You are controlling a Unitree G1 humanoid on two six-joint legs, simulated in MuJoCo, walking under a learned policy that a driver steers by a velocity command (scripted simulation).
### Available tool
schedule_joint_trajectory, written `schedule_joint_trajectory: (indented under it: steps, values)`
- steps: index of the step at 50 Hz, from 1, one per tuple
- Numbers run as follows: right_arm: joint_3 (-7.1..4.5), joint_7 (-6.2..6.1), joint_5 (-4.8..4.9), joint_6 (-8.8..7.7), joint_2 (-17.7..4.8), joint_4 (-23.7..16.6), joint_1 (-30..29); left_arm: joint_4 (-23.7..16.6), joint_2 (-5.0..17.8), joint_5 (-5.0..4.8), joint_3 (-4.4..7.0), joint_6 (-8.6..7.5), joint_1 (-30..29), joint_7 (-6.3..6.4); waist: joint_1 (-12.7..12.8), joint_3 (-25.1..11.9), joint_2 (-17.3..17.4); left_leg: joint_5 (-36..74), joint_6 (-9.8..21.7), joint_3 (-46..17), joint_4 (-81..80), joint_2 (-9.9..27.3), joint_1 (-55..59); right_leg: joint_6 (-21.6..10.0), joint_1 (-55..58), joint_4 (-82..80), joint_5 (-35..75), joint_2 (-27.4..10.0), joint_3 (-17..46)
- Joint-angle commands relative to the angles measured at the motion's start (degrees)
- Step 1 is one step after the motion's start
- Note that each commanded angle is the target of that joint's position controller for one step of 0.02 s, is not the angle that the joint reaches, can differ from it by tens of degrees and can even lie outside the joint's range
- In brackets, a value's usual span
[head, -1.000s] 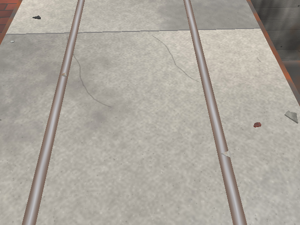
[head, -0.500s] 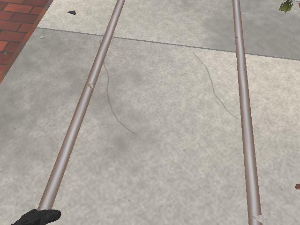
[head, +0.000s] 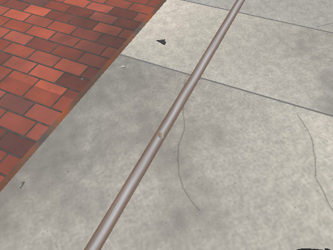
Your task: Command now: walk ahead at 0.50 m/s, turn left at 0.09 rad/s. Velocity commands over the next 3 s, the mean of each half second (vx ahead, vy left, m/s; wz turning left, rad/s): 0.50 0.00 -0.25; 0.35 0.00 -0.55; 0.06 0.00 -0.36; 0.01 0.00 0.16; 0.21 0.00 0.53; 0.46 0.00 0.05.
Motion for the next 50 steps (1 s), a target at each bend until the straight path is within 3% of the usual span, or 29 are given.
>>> schedule_joint_trajectory:
  steps: [1,5,7,8,9,10,11,12,13,14,16,19,22,28,30,32,33,34,35,36,37,38,39,40,41,42,44,47,50]
  values:
    - [-0.27,0.73,0.5,-1.33,-2.25,-5.29,-6.91,-2.4,10.49,-0.51,2.28,-0.33,-0.2,0.34,0.16,1.04,-6.85,6.31,-0.13,2.09,-6.95,-1.62,2.95,-8.77,-1.49,-5.37,14.0,-14.17,7.77]
    - [-0.91,1.69,0.7,-1.92,-3.8,-6.92,-9.69,-0.51,11.27,-0.9,2.48,1.01,1.98,0.7,-0.97,2.03,-7.16,1.7,2.27,1.45,-12.19,-2.83,5.1,-7.34,3.65,-1.74,18.29,-17.1,9.89]
    - [-2.28,1.42,0.36,-2.24,-6.34,-5.06,-2.39,-0.6,12.45,-0.99,2.73,1.55,0.34,1.01,-6.09,-2.01,-7.2,0.52,4.27,2.95,-15.7,-4.86,17.12,-5.66,2.8,6.49,30.2,-15.55,8.73]
    - [-3.67,0.79,-0.06,-2.18,-9.13,-2.79,5.93,-1.07,11.3,-0.55,2.22,1.49,-0.03,1.05,-10.1,-7.9,-6.23,1.79,5.93,2.18,-15.29,-3.56,30.6,-3.98,-2.11,16.5,31.08,-12.54,6.83]
    - [-4.89,-0.09,-1.07,-1.8,-13.79,-1.38,16.62,-3.25,7.15,1.21,0.64,1.18,-0.49,1.05,-13.89,-17.74,1.32,3.23,9.52,-10.45,-12.72,8.84,48.27,-1.59,-14.34,35.0,12.93,-8.21,4.39]
    - [-5.04,0.24,-1.28,-1.23,-15.5,-0.63,17.3,-3.63,1.96,-0.05,-0.76,0.36,7.15,0.97,-9.88,-24.44,15.83,-10.19,16.52,-33.3,-19.23,19.65,60.45,0.98,-32.5,51.32,-21.23,-0.84,4.63]
    - [-3.7,0.28,-0.74,-1.18,-9.73,-0.86,16.22,-2.85,8.63,-1.41,0.92,0.08,3.32,0.96,-11.9,-18.63,8.4,-17.45,14.68,-33.23,-22.77,17.66,55.1,1.01,-37.68,57.09,-20.41,-3.56,9.28]
    - [-2.96,0.19,-0.3,-1.32,-7.78,-0.58,12.97,-4.28,10.36,-2.15,1.76,0.0,-1.24,0.87,-11.14,-10.81,6.15,-15.76,12.84,-24.72,-24.22,15.89,48.19,0.8,-39.95,57.35,-14.93,-5.64,8.31]
    - [-2.51,0.33,-0.46,-1.57,-6.53,-0.46,9.47,-4.49,9.46,-1.7,1.73,0.18,-3.17,1.09,-9.28,-7.16,3.0,-10.53,11.95,-19.02,-26.01,13.47,41.5,1.26,-38.06,55.75,-10.36,-7.73,7.27]
    - [-2.21,0.52,-0.7,-1.87,-5.01,-0.2,6.9,-4.5,8.7,-0.99,1.95,0.6,-3.83,1.13,-7.75,-4.33,2.85,-6.47,11.58,-14.31,-28.02,11.44,36.49,1.71,-36.44,53.46,-7.17,-9.05,7.22]
    - [-2.31,0.54,-1.26,-2.84,-4.09,0.66,4.56,-3.87,6.27,-1.18,1.85,1.92,-1.8,0.99,-5.3,-3.07,3.93,-1.25,11.44,-8.05,-31.47,9.68,30.59,2.52,-31.63,52.19,-3.57,-10.46,7.15]
    - [-2.94,0.19,-1.27,-3.79,-5.22,2.56,4.03,-5.16,4.73,-0.85,1.84,3.21,-4.03,1.05,-4.39,-0.5,1.7,5.5,11.99,-1.57,-33.92,9.88,28.3,3.56,-34.06,49.09,0.88,-10.9,7.68]
    - [-3.37,-0.46,-1.39,-3.51,-6.52,4.14,4.85,-6.75,4.01,-0.64,1.58,2.98,-7.99,0.39,-5.27,0.82,0.48,8.03,11.47,4.2,-34.69,8.89,29.81,3.78,-35.75,39.8,9.26,-10.64,7.28]
    - [-4.32,-1.19,-0.18,-1.82,-9.71,7.08,9.46,-11.52,2.92,-0.47,0.63,2.5,-19.3,-1.83,-9.48,4.03,-1.4,10.52,10.03,10.93,-33.71,10.47,36.7,1.43,-35.97,25.03,13.87,-9.31,1.54]
    - [-4.65,-1.24,0.46,-0.88,-10.52,7.91,10.45,-13.21,3.49,-0.49,0.8,2.58,-21.2,-2.44,-9.45,4.13,-0.85,15.23,9.19,12.11,-31.01,11.54,40.82,-0.03,-36.42,23.0,9.98,-8.43,-0.07]
    - [-5.06,-1.53,0.85,-0.02,-12.05,7.88,9.74,-14.13,4.94,-0.43,1.56,2.88,-19.93,-2.77,-7.48,1.65,0.97,31.83,7.88,13.87,-24.74,11.64,43.05,-2.15,-31.54,22.3,4.37,-5.33,-3.19]
    - [-5.28,-1.76,1.08,0.45,-12.87,7.7,9.28,-13.84,6.28,-0.43,2.35,3.14,-16.8,-2.73,-5.34,-0.93,2.12,41.12,7.2,14.61,-18.94,11.37,43.32,-3.45,-26.57,22.61,1.38,-3.07,-4.88]
    - [-5.3,-1.93,1.29,0.94,-13.16,7.45,8.51,-12.42,8.44,-0.61,3.7,3.34,-10.04,-2.44,-1.26,-4.71,1.98,45.36,6.06,15.78,-9.2,10.12,41.25,-5.19,-17.46,20.82,1.25,-0.5,-5.92]
    - [-4.73,-2.2,1.23,0.96,-12.07,6.87,7.99,-10.07,12.05,-0.42,5.71,3.67,-0.63,-1.53,3.67,-9.18,-0.14,39.17,3.43,16.65,5.25,7.39,32.88,-7.44,-2.39,16.7,6.32,0.49,-3.45]
    - [-2.61,-1.83,-1.49,0.05,-5.18,4.03,12.74,-9.84,19.38,-0.1,7.23,3.95,1.44,-0.27,-0.53,-14.5,-15.15,-5.99,-0.98,15.79,27.39,-0.61,8.42,-15.65,19.1,17.16,16.38,-14.63,21.33]
    - [-1.55,-1.1,-1.34,-1.89,-4.9,3.07,12.68,-12.83,18.88,0.47,6.43,3.12,0.01,-0.56,-1.1,-25.11,-14.83,-33.94,-2.47,2.25,40.16,-9.06,-2.13,-24.56,26.55,8.35,18.02,-24.46,47.05]
    - [-2.84,-0.59,0.9,-2.77,-9.71,2.13,5.96,-13.19,14.53,0.73,5.07,2.41,-1.88,-1.11,1.42,-21.15,-7.28,-30.26,-1.39,-3.0,41.14,-5.3,-5.79,-20.9,22.98,7.03,24.77,-22.61,38.4]
    - [-2.48,-0.77,1.31,-3.12,-8.9,1.12,3.88,-12.9,12.57,0.32,4.59,1.9,-4.39,-1.12,-0.52,-13.83,-5.45,-25.74,-0.65,-2.08,36.98,-3.16,-6.29,-18.41,14.9,7.71,30.0,-19.9,29.38]
    - [-2.62,-1.42,0.11,-2.89,-8.65,2.06,4.13,-13.01,10.79,-0.43,4.2,1.93,-7.63,-0.91,-2.96,-8.98,-1.74,-22.44,-1.03,-1.52,32.23,-0.88,-4.68,-15.72,6.95,7.56,32.2,-16.85,23.16]
    - [-3.07,-1.86,-0.73,-2.2,-9.42,2.26,4.66,-13.72,9.56,-0.26,3.82,2.12,-10.06,-0.51,-4.81,-7.05,-2.78,-20.0,-1.42,-1.49,28.94,0.38,-0.9,-14.56,0.31,6.41,33.98,-15.28,19.91]
    - [-3.19,-1.94,-0.9,-1.26,-9.37,2.27,5.32,-14.42,9.49,0.49,3.71,2.33,-11.39,-0.27,-6.2,-6.59,-4.01,-18.5,-1.92,-1.5,27.62,0.37,2.82,-14.17,-4.52,5.17,36.02,-13.95,18.53]
    - [-2.73,-2.21,-1.26,-0.02,-7.37,2.68,7.01,-14.18,10.63,0.96,4.09,2.4,-12.07,0.25,-7.47,-7.22,-4.59,-16.04,-3.57,-0.5,23.3,-0.85,5.35,-14.4,-8.89,4.76,41.85,-12.47,15.63]
    - [-2.07,-2.6,-1.42,0.71,-5.85,1.8,4.22,-13.21,11.54,0.25,4.38,3.32,-11.08,1.52,-6.81,-8.4,-6.1,-10.6,-5.27,-0.41,14.09,-2.8,5.14,-12.85,-9.71,6.28,42.06,-10.33,13.76]
    - [-1.75,-2.12,-0.96,1.01,-5.64,0.82,-0.21,-12.89,11.59,-0.28,4.39,4.91,-10.61,2.61,-5.23,-9.4,-7.98,-3.78,-5.64,-1.16,5.44,-4.46,7.0,-10.3,-9.56,7.77,33.6,-9.09,15.1]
